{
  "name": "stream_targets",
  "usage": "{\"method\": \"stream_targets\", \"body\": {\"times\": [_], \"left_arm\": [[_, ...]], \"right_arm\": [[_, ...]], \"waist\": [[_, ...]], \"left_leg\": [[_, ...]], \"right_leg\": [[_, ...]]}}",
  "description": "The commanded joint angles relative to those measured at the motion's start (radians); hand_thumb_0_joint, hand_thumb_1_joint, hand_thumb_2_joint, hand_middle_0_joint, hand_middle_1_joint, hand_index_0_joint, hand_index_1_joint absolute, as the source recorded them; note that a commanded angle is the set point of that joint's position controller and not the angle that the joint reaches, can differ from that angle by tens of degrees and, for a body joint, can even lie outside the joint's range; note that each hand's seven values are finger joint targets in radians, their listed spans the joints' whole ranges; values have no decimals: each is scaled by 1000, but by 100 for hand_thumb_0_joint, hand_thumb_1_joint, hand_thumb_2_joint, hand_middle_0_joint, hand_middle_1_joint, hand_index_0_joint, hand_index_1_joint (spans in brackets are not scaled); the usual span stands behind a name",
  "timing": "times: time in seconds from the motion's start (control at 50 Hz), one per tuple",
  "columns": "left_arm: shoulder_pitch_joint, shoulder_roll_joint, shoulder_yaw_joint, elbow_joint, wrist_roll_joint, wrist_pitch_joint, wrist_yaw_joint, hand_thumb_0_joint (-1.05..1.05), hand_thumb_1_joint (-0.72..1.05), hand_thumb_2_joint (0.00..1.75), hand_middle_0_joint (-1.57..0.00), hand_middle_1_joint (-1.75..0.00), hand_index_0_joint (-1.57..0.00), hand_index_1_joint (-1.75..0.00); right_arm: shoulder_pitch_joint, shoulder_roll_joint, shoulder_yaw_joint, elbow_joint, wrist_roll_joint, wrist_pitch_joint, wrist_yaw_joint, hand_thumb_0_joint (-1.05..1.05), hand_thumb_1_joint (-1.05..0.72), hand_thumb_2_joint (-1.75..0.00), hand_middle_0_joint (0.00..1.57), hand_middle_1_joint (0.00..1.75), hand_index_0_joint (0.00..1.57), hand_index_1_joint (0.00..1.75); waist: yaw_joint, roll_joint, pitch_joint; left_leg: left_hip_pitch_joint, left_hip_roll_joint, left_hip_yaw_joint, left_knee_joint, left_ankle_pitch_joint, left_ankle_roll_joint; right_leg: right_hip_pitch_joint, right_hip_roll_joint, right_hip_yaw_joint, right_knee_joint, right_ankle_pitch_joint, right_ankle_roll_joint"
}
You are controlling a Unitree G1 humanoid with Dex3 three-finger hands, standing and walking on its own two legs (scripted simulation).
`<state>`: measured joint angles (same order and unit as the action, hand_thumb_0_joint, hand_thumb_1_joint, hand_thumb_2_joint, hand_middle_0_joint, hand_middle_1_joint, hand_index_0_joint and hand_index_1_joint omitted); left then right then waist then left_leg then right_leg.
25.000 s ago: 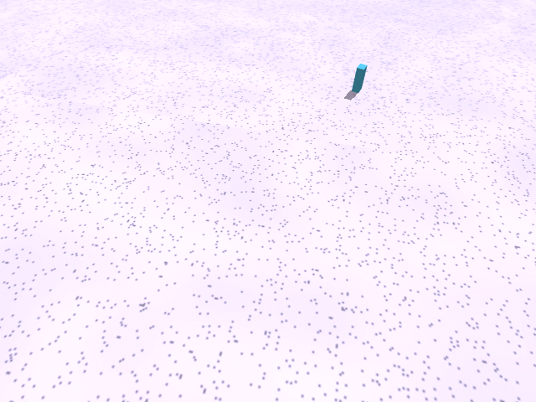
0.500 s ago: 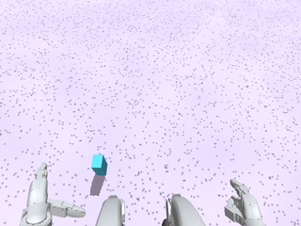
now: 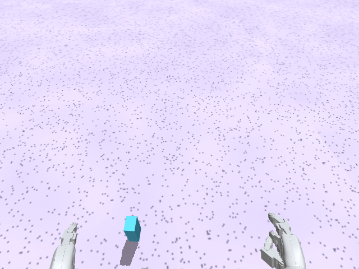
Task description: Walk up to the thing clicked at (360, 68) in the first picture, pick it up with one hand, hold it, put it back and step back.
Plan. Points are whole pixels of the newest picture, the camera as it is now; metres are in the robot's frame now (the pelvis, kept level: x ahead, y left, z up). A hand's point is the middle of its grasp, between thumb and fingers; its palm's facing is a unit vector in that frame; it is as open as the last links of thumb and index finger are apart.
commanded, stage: home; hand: left
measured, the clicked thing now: (133, 229) +0.41 +0.21 -0.63
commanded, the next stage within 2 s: stand in 1.50 s
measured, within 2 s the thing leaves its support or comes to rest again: neither
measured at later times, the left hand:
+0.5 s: hand (99, 266) +0.16 +0.17 -0.05, palm faces +0.11 -0.95 -0.28, open 17.5 cm
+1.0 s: hand (98, 262) +0.17 +0.18 -0.05, palm faces +0.11 -0.95 -0.27, open 17.4 cm
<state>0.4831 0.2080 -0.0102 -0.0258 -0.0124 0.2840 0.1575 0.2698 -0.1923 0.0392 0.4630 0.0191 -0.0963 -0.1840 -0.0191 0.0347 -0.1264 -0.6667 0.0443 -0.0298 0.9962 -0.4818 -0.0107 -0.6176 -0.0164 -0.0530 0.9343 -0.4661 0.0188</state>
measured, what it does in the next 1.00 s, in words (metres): stands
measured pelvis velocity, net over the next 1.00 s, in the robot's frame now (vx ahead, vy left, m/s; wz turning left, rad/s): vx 0.00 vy -0.01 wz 0.00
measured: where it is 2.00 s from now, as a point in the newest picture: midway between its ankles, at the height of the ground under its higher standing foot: outside the picture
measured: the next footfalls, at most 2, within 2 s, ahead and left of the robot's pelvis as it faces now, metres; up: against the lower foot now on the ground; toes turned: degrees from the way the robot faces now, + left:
none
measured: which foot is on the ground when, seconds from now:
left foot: down 0.00-1.00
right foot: down 0.00-1.00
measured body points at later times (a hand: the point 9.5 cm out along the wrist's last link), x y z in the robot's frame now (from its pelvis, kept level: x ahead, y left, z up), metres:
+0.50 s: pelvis -0.01 -0.01 +0.00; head +0.01 -0.01 +0.45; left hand +0.15 +0.22 -0.03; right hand +0.15 -0.25 -0.07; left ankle +0.01 +0.12 -0.68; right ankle +0.00 -0.14 -0.68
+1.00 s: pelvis +0.00 -0.01 +0.01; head +0.02 +0.00 +0.46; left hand +0.16 +0.23 -0.03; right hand +0.16 -0.25 -0.06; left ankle +0.01 +0.12 -0.68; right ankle +0.00 -0.14 -0.68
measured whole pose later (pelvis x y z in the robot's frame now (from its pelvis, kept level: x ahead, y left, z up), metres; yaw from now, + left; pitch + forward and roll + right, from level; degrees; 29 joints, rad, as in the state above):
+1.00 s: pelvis +0.00 -0.01 +0.01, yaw +0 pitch +7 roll -2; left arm 0.45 0.19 0.00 0.02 -0.01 0.26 0.13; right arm 0.27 -0.20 0.03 0.52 0.01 -0.14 -0.18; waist -0.02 0.03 -0.11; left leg -0.62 0.05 -0.03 0.95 -0.46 -0.02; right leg -0.57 -0.01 -0.05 0.90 -0.45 0.01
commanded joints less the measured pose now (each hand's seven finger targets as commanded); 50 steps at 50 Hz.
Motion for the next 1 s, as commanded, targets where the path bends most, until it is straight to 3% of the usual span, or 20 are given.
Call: {"method": "stream_targets", "body": {"times": [0.0,0.06,0.22,0.3,0.32,0.4,0.52,0.6,0.66,0.7,0.78,0.82,0.98], "left_arm": [[-62,99,45,-218,18,-63,4,0,-61,2,-5,-5,-5,-5],[-56,101,48,-211,18,-61,6,0,-61,2,-5,-4,-5,-4],[-43,91,46,-155,16,-64,0,0,-58,4,-5,-5,-5,-5],[-30,90,57,-135,16,-68,-3,0,-58,4,-5,-5,-5,-5],[-31,99,62,-166,14,-72,-5,0,-57,4,-5,-5,-5,-5],[-36,93,56,-162,15,-76,-8,0,-57,5,-5,-5,-5,-5],[-67,104,63,-155,16,-77,-6,0,-56,5,-5,-5,-5,-5],[-51,89,51,-150,15,-79,-8,0,-55,5,-5,-6,-5,-6],[-29,84,52,-142,17,-77,-7,0,-56,5,-5,-5,-5,-5],[-42,83,48,-132,16,-79,-10,0,-56,5,-5,-5,-5,-5],[-49,95,65,-136,16,-79,-11,0,-54,6,-5,-6,-5,-6],[-56,96,62,-138,14,-80,-12,0,-53,6,-5,-6,-5,-6],[-49,86,52,-152,15,-77,-14,0,-52,7,-5,-6,-5,-6]], "right_arm": [[-38,-131,-63,-140,-14,-64,-13,0,-90,-90,20,30,20,30],[-41,-127,-59,-134,-14,-70,-15,0,-90,-90,20,30,20,30],[-62,-129,-54,-128,-10,-74,-8,0,-90,-90,20,30,20,30],[-59,-134,-61,-128,-11,-79,-6,0,-90,-90,20,30,20,30],[-62,-123,-55,-131,-10,-77,-6,0,-90,-90,20,30,20,30],[-55,-129,-62,-122,-12,-81,-6,0,-90,-90,20,30,20,30],[-63,-129,-60,-119,-12,-88,-10,0,-90,-90,20,30,20,30],[-60,-131,-61,-111,-12,-93,-11,0,-90,-90,20,30,20,30],[-52,-130,-63,-104,-13,-94,-10,0,-90,-90,20,30,20,30],[-55,-128,-60,-102,-12,-92,-9,0,-90,-90,20,30,20,30],[-50,-128,-63,-97,-14,-94,-10,0,-90,-90,20,30,20,30],[-64,-125,-56,-101,-12,-92,-8,0,-90,-90,20,30,20,30],[-53,-127,-61,-97,-14,-95,-7,0,-90,-90,20,30,20,30]], "waist": [[-20,37,-121],[-17,31,-129],[-3,1,-33],[-3,-15,-44],[7,-5,-58],[-4,-17,-94],[-4,-17,-60],[-4,-25,-58],[-5,1,-91],[-9,-7,-56],[-5,-17,-81],[-5,-22,-42],[-1,5,-76]], "left_leg": [[133,-31,20,-174,231,7],[140,-34,22,-164,267,7],[100,-33,19,-203,181,9],[93,-35,22,-206,144,12],[98,-37,24,-201,158,13],[123,-37,32,-181,219,14],[100,-41,34,-194,133,20],[110,-39,34,-194,144,18],[136,-33,25,-193,212,12],[127,-35,31,-190,210,14],[132,-36,34,-178,239,15],[121,-38,39,-186,200,18],[145,-33,28,-194,256,11]], "right_leg": [[74,35,-13,-141,211,-24],[94,33,-9,-146,248,-21],[58,36,-19,-172,160,-22],[67,34,-14,-184,131,-20],[77,32,-12,-188,145,-20],[98,29,-4,-181,211,-17],[73,23,1,-207,128,-15],[79,23,0,-202,139,-15],[90,32,-11,-176,197,-21],[76,29,-8,-185,200,-17],[99,27,-4,-186,234,-14],[84,23,0,-205,200,-13],[103,31,-13,-175,241,-20]]}}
